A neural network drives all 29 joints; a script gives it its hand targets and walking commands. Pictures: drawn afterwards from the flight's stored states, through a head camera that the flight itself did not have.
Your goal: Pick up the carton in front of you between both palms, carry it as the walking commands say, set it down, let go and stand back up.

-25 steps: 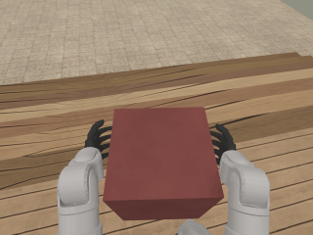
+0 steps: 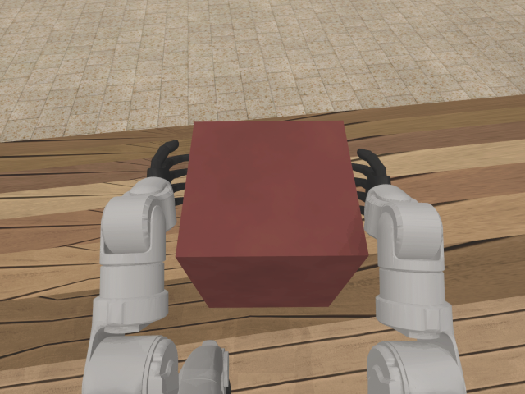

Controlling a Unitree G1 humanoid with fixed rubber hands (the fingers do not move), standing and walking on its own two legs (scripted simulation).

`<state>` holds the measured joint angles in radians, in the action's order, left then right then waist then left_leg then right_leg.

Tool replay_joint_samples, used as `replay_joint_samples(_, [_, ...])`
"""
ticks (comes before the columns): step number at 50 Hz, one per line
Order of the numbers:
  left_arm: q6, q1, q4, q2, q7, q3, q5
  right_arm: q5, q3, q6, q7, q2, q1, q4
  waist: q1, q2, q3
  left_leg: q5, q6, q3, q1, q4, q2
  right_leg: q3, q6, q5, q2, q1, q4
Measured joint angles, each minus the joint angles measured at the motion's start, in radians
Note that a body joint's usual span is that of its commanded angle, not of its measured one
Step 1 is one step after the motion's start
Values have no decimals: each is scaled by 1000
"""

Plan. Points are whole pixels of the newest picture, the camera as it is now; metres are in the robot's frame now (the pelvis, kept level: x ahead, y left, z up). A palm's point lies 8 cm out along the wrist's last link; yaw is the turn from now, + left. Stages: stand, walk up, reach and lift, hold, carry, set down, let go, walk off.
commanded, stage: carry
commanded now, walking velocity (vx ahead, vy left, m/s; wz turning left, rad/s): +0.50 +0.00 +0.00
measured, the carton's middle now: (268, 224) +0.35 +0.01 +0.03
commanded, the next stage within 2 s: none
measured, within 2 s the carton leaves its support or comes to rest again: neither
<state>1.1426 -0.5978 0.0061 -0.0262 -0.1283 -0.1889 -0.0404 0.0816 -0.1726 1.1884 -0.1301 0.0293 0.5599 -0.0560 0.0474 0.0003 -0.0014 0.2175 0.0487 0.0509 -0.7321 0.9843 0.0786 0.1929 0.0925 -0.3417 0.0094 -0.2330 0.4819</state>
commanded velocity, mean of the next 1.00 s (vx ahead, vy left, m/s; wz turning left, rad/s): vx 0.50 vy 0.00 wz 0.00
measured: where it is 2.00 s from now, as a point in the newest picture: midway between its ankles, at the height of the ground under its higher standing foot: (279, 188)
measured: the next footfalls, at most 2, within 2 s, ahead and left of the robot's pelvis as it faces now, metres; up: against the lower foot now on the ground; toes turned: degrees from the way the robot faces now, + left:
left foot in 0.14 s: +0.28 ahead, +0.09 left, +0.00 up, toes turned +5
right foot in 0.64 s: +0.61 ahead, -0.04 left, -0.12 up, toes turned -2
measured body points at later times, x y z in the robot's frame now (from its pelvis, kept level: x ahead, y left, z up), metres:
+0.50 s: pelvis +0.33 +0.03 -0.02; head +0.40 +0.03 +0.42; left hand +0.71 +0.16 +0.08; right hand +0.70 -0.14 +0.08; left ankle +0.24 +0.09 -0.74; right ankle +0.42 -0.10 -0.70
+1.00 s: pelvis +0.68 -0.02 -0.17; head +0.75 -0.03 +0.28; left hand +1.03 +0.15 -0.11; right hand +1.05 -0.15 -0.12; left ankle +0.83 +0.10 -0.86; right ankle +0.57 -0.04 -0.85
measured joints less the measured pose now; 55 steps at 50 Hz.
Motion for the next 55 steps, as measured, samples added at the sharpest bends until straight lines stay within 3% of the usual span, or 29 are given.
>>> replay_joint_samples(6, [27, -106, -81, 18, -5, -13, -9, -22, -29, 25, -3, -35, 109, 89, -21, -2, 8, -133, 40, 79, 123, -381, -60, -17, -45, -145, -5, 120, 47])
replay_joint_samples(8, [40, -123, -92, 35, -4, -27, -5, -16, -29, 23, -4, -27, 143, 129, -58, 12, -3, -121, 57, 107, 185, -399, -87, -13, -49, -159, -36, 88, 242])
replay_joint_samples(11, [47, -123, -109, 36, 1, -48, -11, -10, -25, 17, -5, -19, 155, 168, -106, 17, -31, -5, 72, 101, 203, -321, -108, -141, -43, -142, 4, -100, 710])
replay_joint_samples(14, [69, -92, -73, 3, 1, -64, -37, -26, -24, 26, -7, -17, 121, 152, -125, -4, -54, 25, 66, 89, 266, -362, -114, -183, -26, -77, 19, -257, 836])
replay_joint_samples(20, [65, -48, 72, -39, 1, -76, -58, -49, -35, 10, -14, -2, 91, 41, -126, -13, -85, 115, 67, 74, 373, -403, -115, -206, -45, -24, -21, -420, 524])
replay_joint_samples(25, [46, -23, 116, -34, 6, -82, -53, -37, -36, -14, -13, 21, 99, 31, -131, 10, -53, 260, 43, 58, 459, -339, -125, -179, -37, 291, -31, -476, 394])
replay_joint_samples(29, [45, -17, 66, -29, 18, -83, -68, -31, -18, -21, -11, 13, 94, 88, -150, 38, 1, 443, 25, 44, 551, -217, -149, -146, -37, 648, -26, -390, 55])
replay_joint_samples(31, [42, -27, 12, -31, 21, -74, -80, -35, -14, -18, -6, -6, 91, 127, -131, 44, 27, 551, 14, 55, 595, -99, -149, -104, -27, 730, -20, -319, -5])
replay_joint_samples(32, [41, -37, -23, -32, 22, -65, -87, -39, -14, -13, -2, -20, 88, 145, -107, 46, 37, 487, 0, 73, 601, 13, -137, -81, -19, 721, -14, -267, -3])
replay_joint_samples(33, [37, -50, -58, -35, 21, -54, -94, -44, -15, -9, 3, -36, 87, 161, -75, 39, 45, 451, -4, 81, 573, 173, -117, -69, 7, 547, -1, -213, 22])
replay_joint_samples(35, [34, -69, -108, -19, 28, -39, -83, -48, -16, -8, 8, -51, 108, 205, -26, 23, 49, 421, -11, 23, 457, 463, -114, -97, 37, 114, 40, -173, 110])
replay_joint_samples(37, [34, -57, -134, 4, 29, -29, -49, -34, -10, 0, 9, -44, 114, 232, 4, -5, 33, 351, -16, -58, 341, 545, -110, -82, 64, 62, 73, -195, 211])
replay_joint_samples(39, [39, -33, -152, 18, 21, -19, -17, -12, -7, 17, 7, -24, 90, 230, 16, -10, 14, 265, -19, -105, 238, 473, -93, -69, 74, -8, 90, -196, 277])
replay_joint_samples(42, [29, -10, -160, 18, 10, -10, 11, 5, -19, 24, 5, -4, 46, 196, 28, -2, -22, 209, -35, -119, 119, 267, -61, -62, 70, -82, 99, -171, 301])
replay_joint_samples(47, [-30, 23, -133, -9, 3, 1, 11, 4, -41, -25, 5, 11, -19, 126, 48, 1, -61, -161, -14, -85, 6, 23, -46, -85, 81, -195, 114, -123, 335])
replay_joint_samples(52, [-93, 68, -87, -28, 3, 10, 18, 6, -37, -79, 5, 27, -85, 50, 66, -32, -49, -481, 5, -1, 98, -384, -96, -96, 81, -347, 136, -56, 469])
replay_joint_samples(53, [-99, 77, -74, -25, 3, 10, 24, 9, -30, -88, 5, 32, -93, 41, 60, -38, -43, -525, 16, 21, 136, -413, -112, -77, 90, -355, 133, -53, 544])
replay_joint_samples(55, [-96, 98, -36, -2, 8, -1, 41, 24, -4, -98, 2, 49, -83, 40, 11, -46, -26, -503, 62, 67, 256, -476, -138, -29, 67, -185, 111, -86, 793])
